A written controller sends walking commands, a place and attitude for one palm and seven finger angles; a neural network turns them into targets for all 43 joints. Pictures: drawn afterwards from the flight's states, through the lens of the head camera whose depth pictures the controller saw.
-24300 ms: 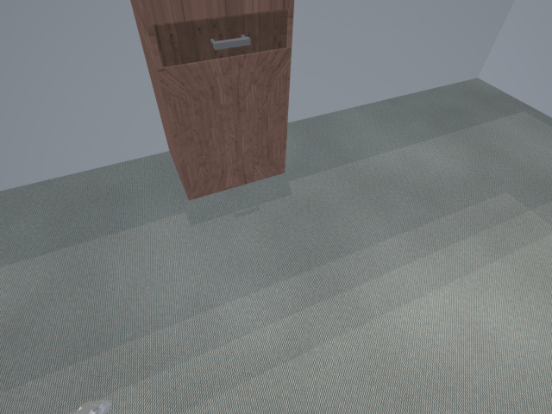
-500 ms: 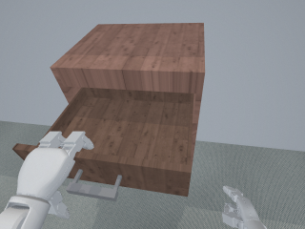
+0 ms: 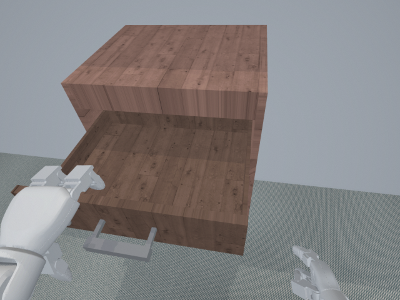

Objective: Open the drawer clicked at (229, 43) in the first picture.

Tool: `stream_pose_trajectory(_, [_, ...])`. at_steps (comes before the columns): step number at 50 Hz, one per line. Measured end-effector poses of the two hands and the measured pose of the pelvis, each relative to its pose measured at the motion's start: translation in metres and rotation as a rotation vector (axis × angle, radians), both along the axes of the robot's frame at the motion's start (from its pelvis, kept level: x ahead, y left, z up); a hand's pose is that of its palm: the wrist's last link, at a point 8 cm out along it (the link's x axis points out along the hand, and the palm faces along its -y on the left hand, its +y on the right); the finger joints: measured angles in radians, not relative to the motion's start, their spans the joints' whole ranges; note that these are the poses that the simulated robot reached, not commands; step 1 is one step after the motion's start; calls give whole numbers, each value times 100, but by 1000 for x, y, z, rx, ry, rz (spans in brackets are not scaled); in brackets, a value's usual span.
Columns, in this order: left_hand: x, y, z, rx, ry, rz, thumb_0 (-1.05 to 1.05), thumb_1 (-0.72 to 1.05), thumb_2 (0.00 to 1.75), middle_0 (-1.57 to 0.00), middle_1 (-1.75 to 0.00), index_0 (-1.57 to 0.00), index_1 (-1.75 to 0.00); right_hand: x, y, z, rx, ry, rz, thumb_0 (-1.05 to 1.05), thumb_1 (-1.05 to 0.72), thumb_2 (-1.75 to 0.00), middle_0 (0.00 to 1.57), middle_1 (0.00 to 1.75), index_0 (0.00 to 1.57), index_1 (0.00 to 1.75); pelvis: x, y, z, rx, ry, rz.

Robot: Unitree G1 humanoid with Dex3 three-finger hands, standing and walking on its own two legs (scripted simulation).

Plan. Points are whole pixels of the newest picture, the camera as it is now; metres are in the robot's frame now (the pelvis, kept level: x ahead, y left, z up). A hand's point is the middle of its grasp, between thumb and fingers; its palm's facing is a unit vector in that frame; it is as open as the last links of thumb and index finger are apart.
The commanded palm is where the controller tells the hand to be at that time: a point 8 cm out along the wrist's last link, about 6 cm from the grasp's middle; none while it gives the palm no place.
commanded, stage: draw the hand back to the body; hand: left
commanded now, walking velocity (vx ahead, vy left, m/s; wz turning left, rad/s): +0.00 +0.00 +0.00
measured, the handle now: (122, 238) +0.23 +0.21 +0.00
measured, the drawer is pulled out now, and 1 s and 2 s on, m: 0.30 0.30 0.30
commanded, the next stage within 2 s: step back with the hand held close in 1.34 s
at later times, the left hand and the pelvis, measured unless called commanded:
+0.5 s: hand (79, 219) +0.19 +0.22 +0.15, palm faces +0.31 -0.82 -0.48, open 13.6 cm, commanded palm +0.14 +0.26 +0.19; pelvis +0.01 +0.00 +0.00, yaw +1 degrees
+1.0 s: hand (71, 219) +0.18 +0.22 +0.17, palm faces +0.39 -0.83 -0.40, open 9.9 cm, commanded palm +0.13 +0.27 +0.19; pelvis +0.01 -0.02 +0.01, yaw +2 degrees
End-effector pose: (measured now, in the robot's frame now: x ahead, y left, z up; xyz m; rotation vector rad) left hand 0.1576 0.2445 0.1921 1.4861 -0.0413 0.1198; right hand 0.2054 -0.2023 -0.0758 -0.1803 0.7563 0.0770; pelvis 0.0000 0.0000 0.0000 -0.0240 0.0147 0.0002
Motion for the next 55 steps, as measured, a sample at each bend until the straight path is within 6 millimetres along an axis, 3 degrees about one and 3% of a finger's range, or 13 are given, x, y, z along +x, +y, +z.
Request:
stream_pose_trajectory(4, [-3, 8, -7, -34, 42, 41, 0, -49, 30, -32, -121, -32, -120, 2, -3, 1, -7, -8, -7, 1, -90, -90, 20, 30, 20, 30, 1, 0, 0, -1, 4, 5])
stream_pose_trajectory(9, [-5, -3, -14, -47, 68, -15, 0, -49, 30, -32, -121, -32, -120, 5, -4, 4, -34, -25, -4, 1, -90, -90, 20, 30, 20, 30, 2, 2, 0, -4, 10, 4])
stream_pose_trajectory(13, [-6, -7, -7, -3, 36, -63, 0, -49, 30, -32, -121, -32, -120, 6, -3, 6, -39, -28, -4, 1, -90, -90, 20, 30, 20, 30, 3, 2, -1, -6, 12, -1])
stream_pose_trajectory(18, [-4, 9, 1, 27, 6, -22, 0, -49, 30, -32, -121, -32, -120, 6, 1, 3, -15, -15, -13, 1, -90, -90, 20, 30, 20, 30, 3, 4, -1, -6, 13, 0])
stream_pose_trajectory(21, [-3, 21, -6, -503, -91, 31, 0, -48, 30, -32, -120, -32, -120, 3, 5, 4, 10, -69, -54, 1, -90, -90, 20, 30, 20, 30, 1, 5, -1, -3, -19, 13])
stream_pose_trajectory(23, [-4, 21, -16, -767, -161, 69, 0, -46, 31, -32, -118, -32, -118, -3, 7, 5, 14, -95, -75, 1, -90, -90, 20, 30, 20, 30, 3, 5, 0, 2, -29, 15])
stream_pose_trajectory(25, [-5, 15, -23, -942, -217, 72, 0, -43, 32, -31, -116, -31, -116, -10, 8, 6, 1, -104, -80, 1, -90, -90, 20, 30, 20, 30, 7, 4, 1, 7, -34, 19])
stream_pose_trajectory(28, [-6, 5, -20, -1064, -280, 21, 0, -36, 35, -31, -112, -30, -112, -18, 6, 7, -27, -106, -71, 1, -90, -90, 20, 30, 20, 30, 12, 0, 2, 9, -39, 24])
stream_pose_trajectory(36, [-3, 14, 4, -1008, -358, -27, 0, -13, 45, -29, -97, -29, -96, -19, -7, 6, -40, -105, -77, 1, -90, -90, 21, 30, 20, 30, 13, -5, 4, 7, -50, 32])
stream_pose_trajectory(45, [-11, 14, -9, -1015, -296, 64, 0, 18, 59, -26, -77, -26, -77, -11, -22, 5, -43, -97, -99, 1, -90, -90, 20, 30, 20, 30, 12, -12, 6, 13, -36, 31])
stream_pose_trajectory(55, [-23, 13, -5, -991, -341, 111, 1, 52, 74, -24, -54, -24, -54, -2, -30, 8, -37, -121, -95, 1, -90, -90, 20, 30, 20, 30, 10, -24, 6, 17, -53, 42])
